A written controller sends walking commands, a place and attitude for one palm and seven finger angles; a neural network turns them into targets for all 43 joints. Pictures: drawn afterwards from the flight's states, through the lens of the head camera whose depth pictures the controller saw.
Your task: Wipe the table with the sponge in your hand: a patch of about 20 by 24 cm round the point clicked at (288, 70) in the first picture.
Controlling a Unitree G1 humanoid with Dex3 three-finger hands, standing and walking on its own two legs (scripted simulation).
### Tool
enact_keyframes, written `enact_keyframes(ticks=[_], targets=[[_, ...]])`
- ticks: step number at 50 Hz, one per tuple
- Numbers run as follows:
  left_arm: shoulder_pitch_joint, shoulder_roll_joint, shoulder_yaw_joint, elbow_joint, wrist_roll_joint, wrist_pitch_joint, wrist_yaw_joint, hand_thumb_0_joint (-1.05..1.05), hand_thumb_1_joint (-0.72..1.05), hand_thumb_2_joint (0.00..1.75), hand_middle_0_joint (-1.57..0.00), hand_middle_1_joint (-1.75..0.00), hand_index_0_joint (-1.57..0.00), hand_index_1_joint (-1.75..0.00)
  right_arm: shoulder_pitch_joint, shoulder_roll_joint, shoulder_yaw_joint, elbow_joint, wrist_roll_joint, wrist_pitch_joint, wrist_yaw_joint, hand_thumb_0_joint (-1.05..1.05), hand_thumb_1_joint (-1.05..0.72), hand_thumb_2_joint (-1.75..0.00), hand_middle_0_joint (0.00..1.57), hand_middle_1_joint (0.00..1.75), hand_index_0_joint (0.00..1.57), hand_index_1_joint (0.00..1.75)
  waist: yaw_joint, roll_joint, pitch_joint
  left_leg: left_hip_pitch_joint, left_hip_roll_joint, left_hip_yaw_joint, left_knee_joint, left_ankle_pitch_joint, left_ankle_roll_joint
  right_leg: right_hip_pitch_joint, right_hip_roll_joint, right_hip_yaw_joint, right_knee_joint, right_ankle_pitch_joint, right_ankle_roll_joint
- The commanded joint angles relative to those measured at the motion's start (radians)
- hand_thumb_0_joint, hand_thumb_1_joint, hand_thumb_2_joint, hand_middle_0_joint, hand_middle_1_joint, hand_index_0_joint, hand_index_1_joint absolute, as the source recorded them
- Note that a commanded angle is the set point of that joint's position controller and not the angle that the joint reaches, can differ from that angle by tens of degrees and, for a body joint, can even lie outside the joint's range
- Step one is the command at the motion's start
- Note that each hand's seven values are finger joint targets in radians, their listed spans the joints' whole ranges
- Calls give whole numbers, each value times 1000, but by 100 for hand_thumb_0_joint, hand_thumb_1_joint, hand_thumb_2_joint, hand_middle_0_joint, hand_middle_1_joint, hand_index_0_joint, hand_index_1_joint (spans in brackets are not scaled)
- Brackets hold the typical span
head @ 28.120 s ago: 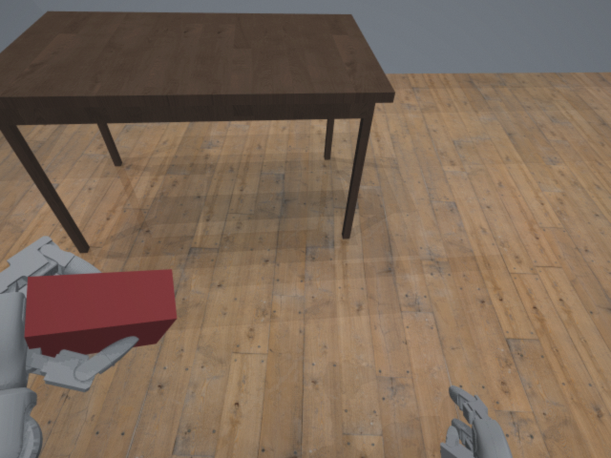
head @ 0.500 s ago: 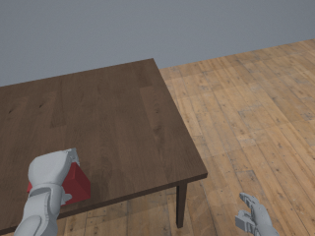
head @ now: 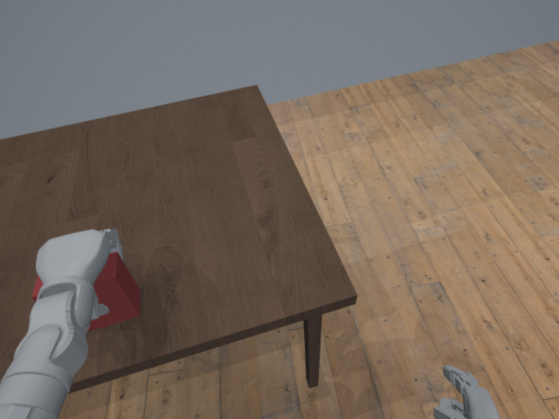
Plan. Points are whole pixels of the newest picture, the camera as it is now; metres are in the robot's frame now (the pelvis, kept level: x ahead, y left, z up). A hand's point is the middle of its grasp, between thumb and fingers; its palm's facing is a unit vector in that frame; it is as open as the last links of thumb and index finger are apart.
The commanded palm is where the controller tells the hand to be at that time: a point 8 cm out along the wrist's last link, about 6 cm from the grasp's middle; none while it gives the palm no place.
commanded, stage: wipe forward along the first lane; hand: left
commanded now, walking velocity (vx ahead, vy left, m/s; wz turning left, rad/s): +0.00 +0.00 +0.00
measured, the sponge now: (98, 301) +0.26 +0.34 -0.01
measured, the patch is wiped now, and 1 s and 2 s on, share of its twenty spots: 0.15 0.30 0.40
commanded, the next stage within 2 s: slide across to the middle lane in 0.96 s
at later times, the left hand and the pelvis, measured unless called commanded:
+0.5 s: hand (94, 246) +0.33 +0.36 +0.04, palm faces -0.13 +0.00 -0.99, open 9.4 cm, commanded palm +0.32 +0.35 +0.07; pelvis +0.00 +0.01 +0.00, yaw +0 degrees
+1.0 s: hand (94, 224) +0.38 +0.38 +0.04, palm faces -0.13 +0.01 -0.99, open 9.4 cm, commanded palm +0.37 +0.37 +0.06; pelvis +0.00 +0.03 -0.01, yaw +0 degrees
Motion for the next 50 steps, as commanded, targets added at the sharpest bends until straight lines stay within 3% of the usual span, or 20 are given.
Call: enact_keyframes(ticks=[1,5,10,15,18,19,22,24,28,29,34,36,38,39,40,42,44,45,46,50], targets=[[-148,180,57,38,10,-10,25,0,10,130,-120,-160,-120,-160,-87,-124,-39,-143,5,-39,-6,0,-90,-90,20,30,20,30,-44,-200,-141,10,-30,-1,-23,75,47,77,-30,105,-102,199,7],[-209,188,50,67,13,-15,31,0,10,130,-120,-160,-120,-160,-70,-126,-43,-139,7,-38,-5,0,-90,-90,20,30,20,30,-52,-162,-146,7,-27,1,-18,60,50,55,-31,93,-101,165,7],[-252,223,64,142,18,-18,27,0,10,130,-120,-160,-120,-160,-45,-134,-41,-130,9,-27,-4,0,-90,-90,20,30,20,30,-59,-184,-160,-17,-28,2,-9,65,52,62,-32,91,-94,182,9],[-335,223,44,185,29,-32,23,0,10,130,-120,-160,-120,-160,-26,-134,-41,-131,10,-19,-1,0,-90,-90,20,30,20,30,-72,-155,-161,-22,-25,-1,-5,60,52,32,-31,74,-88,162,7],[-342,225,43,212,36,-38,23,0,10,130,-120,-160,-120,-160,-14,-136,-44,-135,10,-13,3,0,-90,-90,20,30,20,30,-70,-152,-179,-21,-23,2,0,73,52,32,-31,71,-85,180,6],[-345,257,78,211,33,-45,22,0,10,130,-120,-160,-120,-160,-22,-138,-43,-137,12,-12,2,0,-90,-90,20,30,20,30,-60,-143,-193,-23,-23,-5,-2,87,51,42,-29,82,-82,193,0],[-378,232,45,241,40,-50,26,0,10,130,-120,-160,-120,-160,0,-138,-44,-136,10,-4,5,0,-90,-90,20,30,20,30,-78,-165,-184,-29,-21,-1,7,84,51,23,-29,64,-78,193,6],[-404,263,74,248,39,-59,28,0,10,130,-120,-160,-120,-160,-2,-141,-44,-136,12,-3,3,0,-90,-90,20,30,20,30,-72,-158,-193,-33,-19,-7,1,85,51,20,-26,71,-79,183,2],[-470,275,58,313,61,-61,35,0,10,130,-120,-160,-120,-160,26,-145,-46,-123,9,8,7,0,-90,-90,20,30,20,30,-86,-148,-185,-33,-16,-6,10,77,51,-16,-26,49,-72,154,3],[-474,274,65,307,58,-67,33,0,10,130,-120,-160,-120,-160,21,-143,-44,-127,10,8,7,0,-90,-90,20,30,20,30,-77,-133,-203,-25,-14,-12,5,99,49,-10,-23,50,-65,171,-3],[-532,244,29,344,71,-70,35,0,10,130,-120,-160,-120,-160,35,-141,-45,-124,10,19,14,0,-90,-90,20,30,20,30,-87,-98,-214,-1,-7,-24,11,123,45,-51,-19,37,-56,163,-10],[-540,267,40,380,76,-71,41,0,10,130,-120,-160,-120,-160,64,-147,-50,-115,7,25,16,0,-90,-90,20,30,20,30,-94,-133,-223,-7,-6,-23,19,117,46,-50,-17,28,-53,157,-5],[-567,242,15,395,78,-76,43,0,10,130,-120,-160,-120,-160,65,-144,-48,-118,8,32,16,0,-90,-90,20,30,20,30,-102,-139,-215,-12,-5,-24,20,111,45,-67,-17,26,-53,148,-4],[-580,262,40,392,73,-83,42,0,10,130,-120,-160,-120,-160,57,-145,-47,-116,9,31,15,0,-90,-90,20,30,20,30,-92,-118,-228,-8,-2,-31,15,123,43,-67,-15,28,-49,150,-10],[-597,254,22,409,79,-86,45,0,10,130,-120,-160,-120,-160,75,-147,-48,-112,5,34,16,0,-90,-90,20,30,20,30,-103,-126,-224,-5,-1,-30,22,119,44,-77,-15,20,-43,144,-7],[-595,249,19,422,82,-89,50,0,10,130,-120,-160,-120,-160,86,-146,-51,-112,5,38,20,0,-90,-90,20,30,20,30,-100,-130,-240,-5,0,-32,24,127,43,-78,-13,16,-40,149,-8],[-598,295,64,437,85,-99,55,0,10,130,-120,-160,-120,-160,78,-150,-50,-110,5,43,19,0,-90,-90,20,30,20,30,-84,-106,-259,-8,1,-36,27,152,40,-69,-12,28,-33,167,-16],[-608,257,24,438,84,-101,57,0,10,130,-120,-160,-120,-160,95,-146,-52,-108,3,44,21,0,-90,-90,20,30,20,30,-100,-105,-262,3,1,-32,33,154,41,-76,-13,18,-30,168,-11],[-605,279,45,456,86,-102,62,0,10,130,-120,-160,-120,-160,104,-150,-54,-104,3,47,22,0,-90,-90,20,30,20,30,-99,-134,-259,-5,4,-34,33,147,40,-77,-10,16,-32,162,-10],[-663,298,43,495,97,-103,70,0,10,130,-120,-160,-120,-160,112,-154,-52,-97,3,52,23,0,-90,-90,20,30,20,30,-110,-119,-233,-23,4,-37,34,130,42,-104,-10,16,-30,138,-11]])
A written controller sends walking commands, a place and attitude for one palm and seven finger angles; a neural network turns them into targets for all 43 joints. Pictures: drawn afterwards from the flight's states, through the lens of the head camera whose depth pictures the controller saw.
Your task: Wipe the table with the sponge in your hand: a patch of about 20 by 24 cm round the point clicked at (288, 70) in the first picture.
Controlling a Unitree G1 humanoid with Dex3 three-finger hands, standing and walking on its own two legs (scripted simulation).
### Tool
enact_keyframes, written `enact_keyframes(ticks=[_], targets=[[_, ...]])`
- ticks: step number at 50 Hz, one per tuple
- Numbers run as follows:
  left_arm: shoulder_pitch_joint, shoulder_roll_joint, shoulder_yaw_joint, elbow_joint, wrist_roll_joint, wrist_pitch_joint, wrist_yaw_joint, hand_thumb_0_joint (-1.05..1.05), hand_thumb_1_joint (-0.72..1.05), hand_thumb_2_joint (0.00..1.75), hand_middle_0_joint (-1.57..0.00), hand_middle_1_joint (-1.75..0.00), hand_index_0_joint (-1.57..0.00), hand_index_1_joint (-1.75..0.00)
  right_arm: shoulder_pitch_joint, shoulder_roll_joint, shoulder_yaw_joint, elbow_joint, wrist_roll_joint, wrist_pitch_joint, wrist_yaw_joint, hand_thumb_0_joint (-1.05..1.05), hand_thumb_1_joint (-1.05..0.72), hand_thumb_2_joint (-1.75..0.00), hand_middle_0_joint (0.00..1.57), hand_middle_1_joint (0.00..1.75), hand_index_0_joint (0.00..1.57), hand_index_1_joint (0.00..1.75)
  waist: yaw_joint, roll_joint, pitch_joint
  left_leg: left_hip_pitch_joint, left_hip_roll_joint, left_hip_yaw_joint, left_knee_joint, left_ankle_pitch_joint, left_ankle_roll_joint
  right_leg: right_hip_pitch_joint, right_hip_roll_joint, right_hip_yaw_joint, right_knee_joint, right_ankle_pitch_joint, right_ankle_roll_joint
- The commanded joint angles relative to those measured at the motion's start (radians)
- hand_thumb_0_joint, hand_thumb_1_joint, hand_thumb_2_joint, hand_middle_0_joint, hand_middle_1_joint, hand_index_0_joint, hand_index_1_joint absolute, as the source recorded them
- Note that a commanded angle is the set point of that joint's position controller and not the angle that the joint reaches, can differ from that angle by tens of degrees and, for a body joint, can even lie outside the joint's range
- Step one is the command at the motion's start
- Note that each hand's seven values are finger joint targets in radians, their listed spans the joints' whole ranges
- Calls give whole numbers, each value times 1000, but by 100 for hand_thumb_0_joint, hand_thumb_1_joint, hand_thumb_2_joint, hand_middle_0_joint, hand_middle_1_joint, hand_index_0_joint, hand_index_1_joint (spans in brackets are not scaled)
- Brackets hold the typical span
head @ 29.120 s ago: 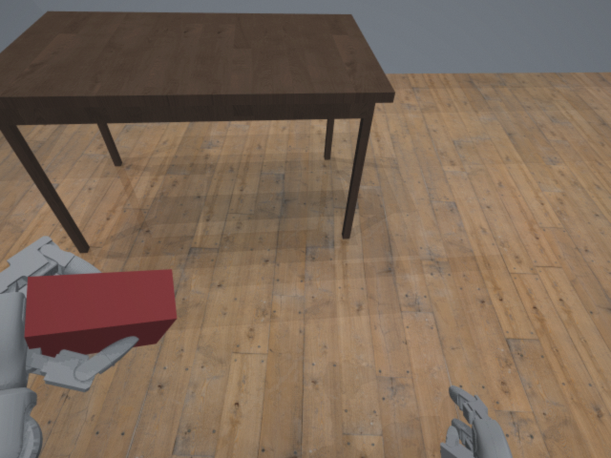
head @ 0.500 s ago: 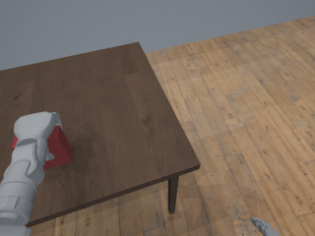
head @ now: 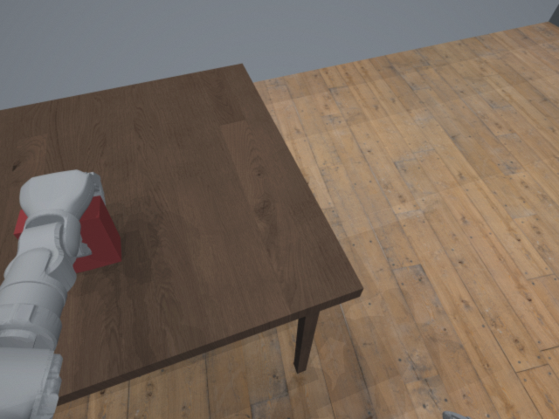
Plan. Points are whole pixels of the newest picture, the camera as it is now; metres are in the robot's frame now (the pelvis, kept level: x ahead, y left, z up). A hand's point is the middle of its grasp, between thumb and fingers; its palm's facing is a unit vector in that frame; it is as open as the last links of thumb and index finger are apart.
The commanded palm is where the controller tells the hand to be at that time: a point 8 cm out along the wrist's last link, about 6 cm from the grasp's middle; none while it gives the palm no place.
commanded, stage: slide across to the middle lane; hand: left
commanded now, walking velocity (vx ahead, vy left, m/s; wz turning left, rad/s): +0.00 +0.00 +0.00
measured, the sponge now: (79, 245) +0.36 +0.36 +0.00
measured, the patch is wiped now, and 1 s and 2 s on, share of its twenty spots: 0.30 0.40 0.70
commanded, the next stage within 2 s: wipe back along the middle lane in 0.70 s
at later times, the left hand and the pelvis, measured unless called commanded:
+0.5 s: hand (89, 208) +0.39 +0.33 +0.05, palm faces -0.11 +0.02 -0.99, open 9.4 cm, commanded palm +0.39 +0.30 +0.09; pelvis +0.01 +0.01 +0.01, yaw +1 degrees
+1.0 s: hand (127, 200) +0.42 +0.28 +0.05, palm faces -0.06 -0.01 -1.00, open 9.4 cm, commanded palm +0.38 +0.26 +0.09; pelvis +0.03 +0.00 +0.01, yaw +0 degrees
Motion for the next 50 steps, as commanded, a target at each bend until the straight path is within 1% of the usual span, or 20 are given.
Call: enact_keyframes(ticks=[1,4,7,9,13,14,19,21,24,28,29,32,34,37,39,41,44,46,49,50], targets=[[-230,203,22,8,31,18,32,0,10,130,-120,-160,-120,-160,19,-169,-51,-98,-2,-20,-6,0,-90,-90,20,30,20,30,-49,-96,-182,146,20,-40,-67,161,5,40,7,14,-85,148,-48],[-228,201,33,-13,29,8,33,0,10,130,-120,-160,-120,-160,5,-164,-53,-104,-1,-18,-4,0,-90,-90,20,30,20,30,-25,-42,-219,172,26,-47,-73,196,-1,46,7,19,-80,158,-58],[-252,131,-33,-58,17,10,33,0,10,130,-120,-160,-120,-160,12,-154,-58,-107,-2,-16,-1,0,-90,-90,20,30,20,30,-44,-33,-234,216,29,-50,-71,189,-1,40,10,13,-92,139,-52],[-266,142,-3,-83,-6,8,38,0,10,130,-120,-160,-120,-160,-7,-153,-58,-105,1,-19,-5,0,-90,-90,20,30,20,30,-36,-47,-241,225,34,-58,-84,199,0,56,10,19,-100,145,-55],[-330,103,-49,-101,-35,19,45,0,10,130,-120,-160,-120,-160,-10,-148,-58,-89,6,-23,-11,0,-90,-90,20,30,20,30,-66,-69,-210,242,35,-60,-103,143,3,51,7,16,-125,105,-43],[-344,103,-40,-126,-48,13,44,0,10,130,-120,-160,-120,-160,-28,-146,-54,-90,9,-30,-15,0,-90,-90,20,30,20,30,-55,-35,-220,257,39,-66,-117,158,-1,55,6,17,-125,110,-50],[-350,57,-79,-136,-44,35,37,0,10,130,-120,-160,-120,-160,-39,-138,-51,-77,7,-30,-13,0,-90,-90,20,30,20,30,-54,0,-215,307,40,-74,-133,199,-14,60,7,12,-134,126,-57],[-383,38,-111,-131,-32,48,38,0,10,130,-120,-160,-120,-160,-29,-140,-52,-70,4,-28,-9,0,-90,-90,20,30,20,30,-67,-12,-208,320,39,-81,-134,204,-21,48,9,3,-131,126,-55],[-380,19,-100,-135,-45,58,37,0,10,130,-120,-160,-120,-160,-52,-134,-50,-71,5,-29,-11,0,-90,-90,20,30,20,30,-54,-2,-211,333,42,-85,-145,217,-25,55,8,8,-137,132,-59],[-411,-41,-155,-130,-31,83,44,0,10,130,-120,-160,-120,-160,-50,-130,-51,-67,0,-23,-6,0,-90,-90,20,30,20,30,-64,-33,-224,358,44,-85,-138,258,-34,53,8,-3,-131,158,-56],[-388,-29,-123,-136,-40,86,45,0,10,130,-120,-160,-120,-160,-63,-130,-50,-70,0,-24,-7,0,-90,-90,20,30,20,30,-45,-23,-245,364,46,-91,-142,289,-39,68,9,2,-130,172,-61],[-377,-44,-142,-138,-27,113,55,0,10,130,-120,-160,-120,-160,-60,-128,-51,-72,-5,-11,-1,0,-90,-90,20,30,20,30,-46,-34,-271,374,43,-78,-127,348,-42,100,8,-2,-126,222,-58],[-352,-14,-97,-136,-27,135,63,0,10,130,-120,-160,-120,-160,-81,-133,-46,-75,-6,-3,1,0,-90,-90,20,30,20,30,-24,-21,-278,368,45,-82,-135,386,-51,119,8,2,-120,243,-65],[-359,-78,-154,-153,-25,169,70,0,10,130,-120,-160,-120,-160,-86,-125,-47,-77,-8,4,10,0,-90,-90,20,30,20,30,-38,-43,-282,378,44,-66,-123,419,-45,136,4,-2,-122,295,-57],[-340,-42,-109,-145,-28,190,75,0,10,130,-120,-160,-120,-160,-102,-131,-44,-75,-9,9,7,0,-90,-90,20,30,20,30,-23,-58,-284,360,42,-65,-130,423,-42,164,4,7,-123,318,-62],[-325,-64,-137,-153,-34,209,69,0,10,130,-120,-160,-120,-160,-97,-128,-42,-83,-6,13,9,0,-90,-90,20,30,20,30,-32,-78,-282,355,36,-53,-127,431,-34,200,-1,5,-126,365,-55],[-192,-6,-72,-179,-39,224,61,0,10,130,-120,-160,-120,-160,-127,-136,-36,-100,-4,15,11,0,-90,-90,20,30,20,30,4,-73,-305,337,25,-50,-128,463,-26,274,-6,28,-120,444,-59],[-188,-103,-163,-204,-40,233,47,0,10,130,-120,-160,-120,-160,-123,-125,-36,-109,1,14,15,0,-90,-90,20,30,20,30,-23,-80,-264,346,25,-42,-124,454,-20,251,-6,17,-126,444,-52],[-96,-56,-116,-206,-44,251,35,0,10,130,-120,-160,-120,-160,-141,-135,-32,-120,8,12,19,0,-90,-90,20,30,20,30,-4,-91,-234,316,17,-43,-134,435,-16,278,-6,33,-130,457,-57],[-92,-92,-154,-236,-50,252,30,0,10,130,-120,-160,-120,-160,-140,-130,-30,-128,6,11,20,0,-90,-90,20,30,20,30,-11,-86,-243,324,15,-34,-129,438,-13,294,-9,25,-128,482,-53]])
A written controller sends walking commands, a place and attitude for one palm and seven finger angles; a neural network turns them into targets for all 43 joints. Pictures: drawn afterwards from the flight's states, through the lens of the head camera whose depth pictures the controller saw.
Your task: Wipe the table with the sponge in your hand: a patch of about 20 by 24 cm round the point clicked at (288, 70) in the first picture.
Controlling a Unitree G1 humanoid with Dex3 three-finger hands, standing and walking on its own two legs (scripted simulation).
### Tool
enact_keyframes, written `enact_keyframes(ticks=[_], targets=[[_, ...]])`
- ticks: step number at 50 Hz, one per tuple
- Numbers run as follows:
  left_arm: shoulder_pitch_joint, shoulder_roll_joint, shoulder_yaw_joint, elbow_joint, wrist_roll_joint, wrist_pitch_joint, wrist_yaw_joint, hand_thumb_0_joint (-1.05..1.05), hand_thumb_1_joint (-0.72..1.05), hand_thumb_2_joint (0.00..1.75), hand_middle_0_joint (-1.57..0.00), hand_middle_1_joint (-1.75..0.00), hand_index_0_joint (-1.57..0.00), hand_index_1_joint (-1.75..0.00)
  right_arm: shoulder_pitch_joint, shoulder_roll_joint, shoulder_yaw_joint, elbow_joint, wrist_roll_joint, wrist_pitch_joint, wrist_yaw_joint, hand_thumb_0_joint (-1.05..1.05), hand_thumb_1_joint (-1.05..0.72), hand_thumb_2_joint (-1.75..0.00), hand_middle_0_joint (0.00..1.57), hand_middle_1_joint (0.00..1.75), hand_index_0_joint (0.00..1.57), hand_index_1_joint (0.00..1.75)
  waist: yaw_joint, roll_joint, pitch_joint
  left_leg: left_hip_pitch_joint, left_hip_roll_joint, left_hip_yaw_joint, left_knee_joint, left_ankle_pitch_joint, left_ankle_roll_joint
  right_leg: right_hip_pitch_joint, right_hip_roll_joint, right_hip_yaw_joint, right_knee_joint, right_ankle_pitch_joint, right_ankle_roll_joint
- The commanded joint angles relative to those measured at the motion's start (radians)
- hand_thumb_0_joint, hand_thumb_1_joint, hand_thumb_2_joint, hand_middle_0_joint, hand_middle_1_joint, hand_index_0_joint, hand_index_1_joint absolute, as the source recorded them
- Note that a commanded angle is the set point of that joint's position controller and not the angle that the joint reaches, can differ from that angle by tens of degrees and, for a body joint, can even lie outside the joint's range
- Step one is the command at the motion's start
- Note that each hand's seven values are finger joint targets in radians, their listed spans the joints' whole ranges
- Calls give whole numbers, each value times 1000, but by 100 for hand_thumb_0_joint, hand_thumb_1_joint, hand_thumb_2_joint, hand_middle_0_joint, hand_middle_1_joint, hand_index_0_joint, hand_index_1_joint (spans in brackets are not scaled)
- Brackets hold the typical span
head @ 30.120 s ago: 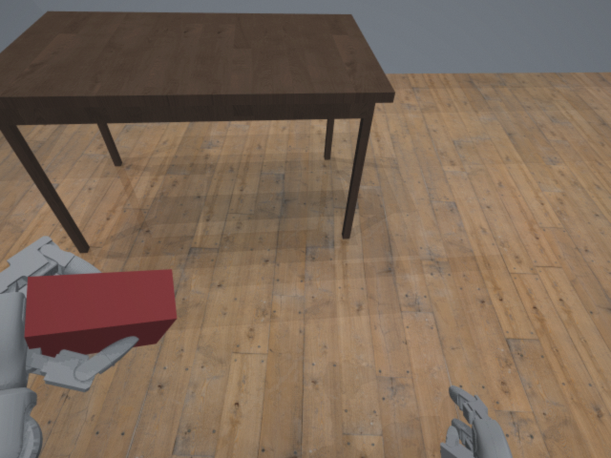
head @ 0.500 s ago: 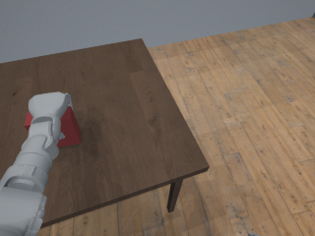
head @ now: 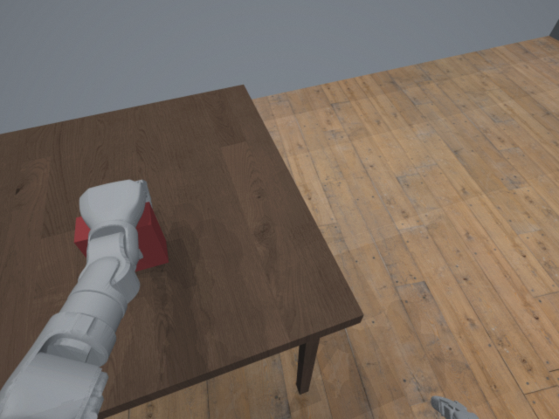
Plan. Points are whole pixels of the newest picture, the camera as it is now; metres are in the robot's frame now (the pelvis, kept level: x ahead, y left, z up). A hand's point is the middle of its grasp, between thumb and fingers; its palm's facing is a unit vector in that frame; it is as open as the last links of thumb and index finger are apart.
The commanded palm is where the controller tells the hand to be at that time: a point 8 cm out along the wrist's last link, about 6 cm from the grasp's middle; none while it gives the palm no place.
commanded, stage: wipe back along the middle lane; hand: left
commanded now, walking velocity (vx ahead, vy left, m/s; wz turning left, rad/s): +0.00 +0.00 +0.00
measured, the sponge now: (129, 248) +0.37 +0.29 -0.01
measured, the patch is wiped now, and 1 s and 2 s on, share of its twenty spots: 0.40 0.70 0.75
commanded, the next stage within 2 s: slide across to the third lane in 1.70 s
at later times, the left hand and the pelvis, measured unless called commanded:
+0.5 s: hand (129, 257) +0.33 +0.26 +0.04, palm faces -0.01 -0.03 -1.00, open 9.4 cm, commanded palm +0.29 +0.24 +0.07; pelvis -0.01 +0.00 +0.00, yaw +0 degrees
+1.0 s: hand (131, 277) +0.29 +0.24 +0.04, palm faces +0.02 -0.05 -1.00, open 9.4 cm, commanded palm +0.24 +0.22 +0.07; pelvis -0.01 +0.00 +0.00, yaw -1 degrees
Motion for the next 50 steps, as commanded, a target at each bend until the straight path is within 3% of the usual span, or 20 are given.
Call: enact_keyframes(ticks=[1,4,7,14,17,19,22,24,25,27,29,30,34,37,39,42,44,46,49,50], targets=[[-83,103,18,-124,-19,9,-33,0,10,130,-120,-160,-120,-160,-72,-144,-38,-144,6,-34,-1,0,-90,-90,20,30,20,30,-11,-100,-246,173,21,-32,-15,453,-9,158,-2,23,-17,513,-53],[33,117,48,-182,-33,12,-38,0,10,130,-120,-160,-120,-160,-95,-147,-37,-163,10,-45,4,0,-90,-90,20,30,20,30,8,-90,-261,168,17,-31,-14,484,-11,198,-7,35,-6,571,-52],[83,70,6,-217,-35,28,-45,0,10,130,-120,-160,-120,-160,-100,-145,-35,-170,13,-50,13,0,-90,-90,20,30,20,30,-4,-103,-199,161,18,-28,-16,466,-13,164,-4,32,-13,555,-50],[178,38,-3,-301,-40,72,-43,0,10,130,-120,-160,-120,-160,-139,-143,-32,-196,18,-59,20,0,-90,-90,20,30,20,30,9,-111,-182,159,18,-35,-28,432,-18,154,0,39,-7,502,-54],[160,-1,-50,-320,-31,90,-44,0,10,130,-120,-160,-120,-160,-148,-138,-29,-201,16,-57,19,0,-90,-90,20,30,20,30,-1,-119,-158,158,16,-32,-30,379,-16,130,2,33,-12,453,-53],[194,49,2,-338,-32,99,-39,0,10,130,-120,-160,-120,-160,-169,-143,-26,-206,15,-56,14,0,-90,-90,20,30,20,30,21,-105,-171,154,16,-38,-41,364,-19,144,3,42,-11,427,-58],[171,8,-43,-353,-36,114,-41,0,10,130,-120,-160,-120,-160,-177,-132,-19,-211,17,-54,8,0,-90,-90,20,30,20,30,6,-116,-142,148,14,-32,-48,301,-15,125,2,31,-23,362,-52],[162,73,14,-343,-33,128,-40,0,10,130,-120,-160,-120,-160,-191,-140,-15,-206,16,-47,1,0,-90,-90,20,30,20,30,19,-115,-124,134,15,-39,-62,264,-16,119,5,43,-31,310,-58],[148,8,-47,-355,-33,130,-44,0,10,130,-120,-160,-120,-160,-189,-128,-12,-214,18,-46,-1,0,-90,-90,20,30,20,30,6,-117,-124,143,14,-35,-61,255,-14,113,2,24,-30,291,-53],[146,9,-48,-353,-32,136,-47,0,10,130,-120,-160,-120,-160,-194,-128,-11,-214,18,-49,-4,0,-90,-90,20,30,20,30,7,-123,-119,145,15,-36,-65,233,-13,101,4,25,-36,259,-52],[181,48,-5,-353,-27,135,-46,0,10,130,-120,-160,-120,-160,-201,-133,-10,-214,15,-49,-3,0,-90,-90,20,30,20,30,25,-114,-131,144,15,-44,-67,238,-14,109,8,42,-33,256,-61],[197,-11,-58,-378,-35,132,-51,0,10,130,-120,-160,-120,-160,-201,-122,-7,-228,17,-51,-2,0,-90,-90,20,30,20,30,19,-91,-134,152,14,-38,-65,238,-13,116,4,23,-28,257,-56],[238,24,-19,-393,-33,130,-52,0,10,130,-120,-160,-120,-160,-212,-128,-7,-229,13,-54,1,0,-90,-90,20,30,20,30,35,-93,-141,147,16,-47,-66,241,-15,117,10,43,-26,259,-63],[256,-42,-77,-421,-45,132,-54,0,10,130,-120,-160,-120,-160,-211,-120,-6,-234,16,-59,4,0,-90,-90,20,30,20,30,20,-117,-124,146,14,-38,-59,241,-13,117,8,34,-25,275,-56],[304,1,-26,-436,-48,138,-51,0,10,130,-120,-160,-120,-160,-225,-129,-7,-234,15,-59,6,0,-90,-90,20,30,20,30,38,-119,-122,141,19,-48,-67,250,-16,122,11,47,-25,278,-62],[410,-50,-62,-504,-65,133,-47,0,10,130,-120,-160,-120,-160,-225,-117,-9,-248,18,-70,15,0,-90,-90,20,30,20,30,38,-137,-147,151,15,-37,-52,294,-16,162,6,41,-10,358,-54],[442,-29,-39,-528,-66,143,-44,0,10,130,-120,-160,-120,-160,-241,-124,-10,-246,18,-69,21,0,-90,-90,20,30,20,30,45,-128,-127,147,19,-45,-58,301,-19,155,9,56,-10,363,-58],[421,-91,-110,-565,-66,155,-48,0,10,130,-120,-160,-120,-160,-245,-114,-9,-250,20,-68,26,0,-90,-90,20,30,20,30,29,-122,-97,158,23,-42,-58,292,-16,129,8,39,-12,338,-54],[500,-41,-55,-594,-66,171,-41,0,10,130,-120,-160,-120,-160,-256,-120,-13,-252,21,-71,33,0,-90,-90,20,30,20,30,49,-136,-105,160,26,-51,-60,313,-20,146,12,51,-4,354,-59],[498,-94,-111,-624,-70,173,-44,0,10,130,-120,-160,-120,-160,-258,-110,-9,-261,21,-72,34,0,-90,-90,20,30,20,30,39,-132,-115,168,23,-44,-53,324,-17,159,7,38,2,377,-54]])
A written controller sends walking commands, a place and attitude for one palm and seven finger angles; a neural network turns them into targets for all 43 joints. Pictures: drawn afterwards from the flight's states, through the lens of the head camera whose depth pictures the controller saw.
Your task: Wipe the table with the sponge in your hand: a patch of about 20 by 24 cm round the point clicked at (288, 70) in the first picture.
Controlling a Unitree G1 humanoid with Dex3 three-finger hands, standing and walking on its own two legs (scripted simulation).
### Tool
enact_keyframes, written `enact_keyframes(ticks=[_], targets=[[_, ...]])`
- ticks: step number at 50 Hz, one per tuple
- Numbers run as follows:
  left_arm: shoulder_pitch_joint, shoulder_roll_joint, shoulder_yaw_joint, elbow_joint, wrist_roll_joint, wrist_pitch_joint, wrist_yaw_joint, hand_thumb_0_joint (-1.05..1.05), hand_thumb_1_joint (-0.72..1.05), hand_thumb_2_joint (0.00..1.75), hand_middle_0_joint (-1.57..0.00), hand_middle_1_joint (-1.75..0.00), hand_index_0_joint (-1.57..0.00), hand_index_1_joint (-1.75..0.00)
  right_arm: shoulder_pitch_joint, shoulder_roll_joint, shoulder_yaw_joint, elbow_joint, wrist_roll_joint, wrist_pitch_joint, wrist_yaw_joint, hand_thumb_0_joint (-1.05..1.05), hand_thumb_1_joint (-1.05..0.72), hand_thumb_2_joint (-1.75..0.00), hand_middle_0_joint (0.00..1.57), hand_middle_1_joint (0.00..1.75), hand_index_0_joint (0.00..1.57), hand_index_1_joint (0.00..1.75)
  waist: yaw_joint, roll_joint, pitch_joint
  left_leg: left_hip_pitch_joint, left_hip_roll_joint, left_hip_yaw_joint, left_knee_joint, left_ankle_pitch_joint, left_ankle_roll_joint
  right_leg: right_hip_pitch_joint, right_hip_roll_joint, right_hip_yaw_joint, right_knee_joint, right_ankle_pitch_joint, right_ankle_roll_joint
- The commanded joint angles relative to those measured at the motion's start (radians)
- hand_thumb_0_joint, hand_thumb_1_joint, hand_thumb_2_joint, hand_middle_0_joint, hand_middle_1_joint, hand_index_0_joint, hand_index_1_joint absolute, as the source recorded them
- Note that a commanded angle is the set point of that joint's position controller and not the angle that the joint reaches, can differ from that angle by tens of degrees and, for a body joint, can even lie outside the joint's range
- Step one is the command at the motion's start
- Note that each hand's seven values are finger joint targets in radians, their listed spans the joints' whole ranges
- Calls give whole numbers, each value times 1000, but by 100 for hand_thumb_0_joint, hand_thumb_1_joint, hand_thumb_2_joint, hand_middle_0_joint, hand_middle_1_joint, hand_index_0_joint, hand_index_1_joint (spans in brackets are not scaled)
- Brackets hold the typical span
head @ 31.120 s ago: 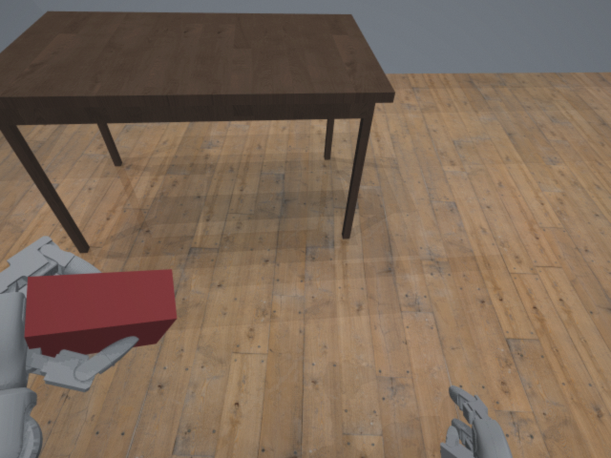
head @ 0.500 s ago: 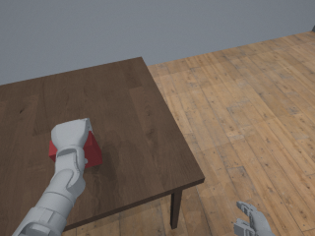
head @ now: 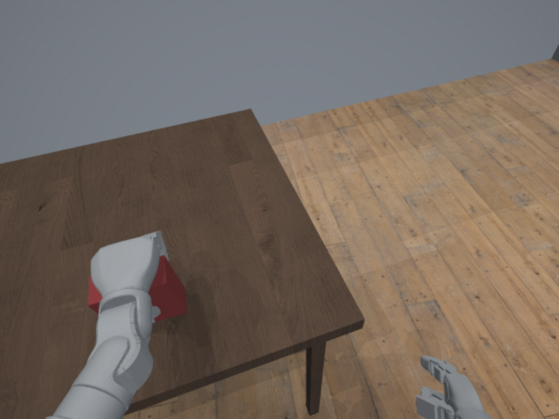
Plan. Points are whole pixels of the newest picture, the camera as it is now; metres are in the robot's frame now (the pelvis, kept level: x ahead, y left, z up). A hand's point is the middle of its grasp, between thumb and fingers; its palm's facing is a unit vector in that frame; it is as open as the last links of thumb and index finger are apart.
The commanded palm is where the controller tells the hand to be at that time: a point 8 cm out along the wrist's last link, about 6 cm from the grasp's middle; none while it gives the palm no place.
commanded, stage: wipe back along the middle lane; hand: left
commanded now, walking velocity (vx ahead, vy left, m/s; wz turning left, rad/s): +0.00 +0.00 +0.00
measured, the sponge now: (146, 300) +0.29 +0.26 -0.01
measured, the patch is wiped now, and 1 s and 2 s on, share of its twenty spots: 0.70 0.75 0.85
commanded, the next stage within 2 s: slide across to the third lane in 0.70 s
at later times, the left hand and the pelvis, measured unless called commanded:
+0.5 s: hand (149, 311) +0.25 +0.22 +0.04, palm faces +0.04 -0.09 -0.99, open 9.4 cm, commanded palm +0.19 +0.20 +0.07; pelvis +0.00 -0.01 +0.00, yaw +0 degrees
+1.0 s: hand (154, 314) +0.24 +0.21 +0.04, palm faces +0.01 -0.08 -1.00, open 9.3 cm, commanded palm +0.21 +0.18 +0.08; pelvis -0.01 -0.02 +0.00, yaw +0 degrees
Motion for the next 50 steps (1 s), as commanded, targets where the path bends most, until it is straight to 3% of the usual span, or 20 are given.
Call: enact_keyframes(ticks=[1,8,9,10,13,14,16,19,21,24,25,29,30,34,35,39,40,44,45,50], targets=[[72,-15,-31,-81,-65,14,-47,0,10,130,-120,-160,-120,-160,-194,-98,-33,-183,6,-51,9,0,-90,-90,20,30,20,30,5,-170,-115,73,25,-68,-45,335,-15,87,11,20,-35,409,-52],[141,-24,-56,-150,-53,27,-49,0,10,130,-120,-160,-120,-160,-219,-89,-24,-192,7,-52,20,0,-90,-90,20,30,20,30,9,-166,-97,76,25,-67,-43,356,-18,94,10,30,-24,437,-51],[139,7,-24,-160,-49,33,-47,0,10,130,-120,-160,-120,-160,-227,-95,-26,-190,4,-49,20,0,-90,-90,20,30,20,30,16,-151,-93,76,28,-71,-51,339,-19,89,14,38,-29,415,-55],[119,-32,-67,-174,-46,36,-49,0,10,130,-120,-160,-120,-160,-228,-87,-23,-192,5,-46,20,0,-90,-90,20,30,20,30,4,-142,-87,83,27,-67,-48,336,-17,81,13,30,-27,402,-53],[160,-37,-76,-187,-45,39,-51,0,10,130,-120,-160,-120,-160,-236,-82,-21,-197,6,-49,26,0,-90,-90,20,30,20,30,13,-154,-91,86,25,-69,-45,345,-16,90,12,28,-23,413,-54],[173,8,-31,-194,-41,39,-49,0,10,130,-120,-160,-120,-160,-242,-91,-24,-195,3,-48,26,0,-90,-90,20,30,20,30,22,-146,-100,84,25,-71,-46,340,-17,95,16,46,-26,413,-58],[189,-39,-82,-214,-46,35,-53,0,10,130,-120,-160,-120,-160,-243,-79,-19,-204,5,-48,31,0,-90,-90,20,30,20,30,15,-158,-98,86,23,-67,-38,350,-14,99,12,38,-18,436,-55],[230,12,-26,-220,-46,34,-50,0,10,130,-120,-160,-120,-160,-254,-86,-18,-198,1,-46,30,0,-90,-90,20,30,20,30,27,-160,-92,71,21,-66,-47,324,-16,111,14,59,-26,431,-56],[224,-32,-75,-242,-47,36,-52,0,10,130,-120,-160,-120,-160,-257,-74,-15,-204,5,-45,32,0,-90,-90,20,30,20,30,18,-168,-77,73,21,-62,-48,314,-14,103,11,44,-26,410,-51],[226,1,-43,-250,-35,39,-49,0,10,130,-120,-160,-120,-160,-263,-82,-19,-197,1,-46,33,0,-90,-90,20,30,20,30,25,-152,-75,74,22,-69,-52,297,-14,91,17,63,-31,379,-57],[238,-46,-93,-265,-41,39,-51,0,10,130,-120,-160,-120,-160,-263,-72,-16,-207,3,-46,35,0,-90,-90,20,30,20,30,19,-144,-78,76,20,-61,-50,294,-10,99,12,48,-27,379,-53],[202,20,-26,-237,-33,39,-43,0,10,130,-120,-160,-120,-160,-263,-85,-18,-189,0,-48,26,0,-90,-90,20,30,20,30,22,-158,-56,62,18,-65,-58,249,-12,80,19,78,-44,336,-57],[191,-18,-61,-239,-36,42,-44,0,10,130,-120,-160,-120,-160,-262,-77,-15,-197,3,-47,24,0,-90,-90,20,30,20,30,17,-163,-62,56,16,-59,-58,240,-9,89,13,60,-40,327,-51],[214,15,-19,-210,-33,38,-37,0,10,130,-120,-160,-120,-160,-264,-85,-19,-186,0,-55,20,0,-90,-90,20,30,20,30,31,-157,-69,55,14,-62,-59,238,-11,89,17,77,-42,334,-56],[213,-15,-49,-219,-42,38,-39,0,10,130,-120,-160,-120,-160,-261,-77,-16,-195,4,-55,18,0,-90,-90,20,30,20,30,24,-161,-72,51,13,-56,-58,227,-8,99,12,62,-42,322,-50],[219,43,15,-183,-42,31,-36,0,10,130,-120,-160,-120,-160,-261,-90,-19,-181,1,-60,10,0,-90,-90,20,30,20,30,32,-171,-57,39,10,-56,-59,207,-10,91,15,91,-57,309,-52],[203,-2,-28,-190,-47,31,-39,0,10,130,-120,-160,-120,-160,-259,-81,-17,-186,3,-59,9,0,-90,-90,20,30,20,30,21,-170,-60,41,9,-50,-59,203,-7,94,10,78,-55,305,-48],[116,-3,-51,-230,-35,44,-46,0,10,130,-120,-160,-120,-160,-271,-89,-27,-186,-1,-57,10,0,-90,-90,20,30,20,30,16,-151,-63,63,12,-61,-63,200,-1,67,13,85,-69,264,-54],[88,-48,-99,-246,-40,46,-51,0,10,130,-120,-160,-120,-160,-267,-82,-27,-193,0,-55,11,0,-90,-90,20,30,20,30,5,-145,-72,71,11,-55,-62,198,4,72,9,69,-65,262,-51],[31,-80,-146,-279,-45,39,-66,0,10,130,-120,-160,-120,-160,-274,-78,-34,-197,0,-55,16,0,-90,-90,20,30,20,30,-1,-152,-95,97,14,-60,-58,206,12,71,9,59,-60,262,-52]])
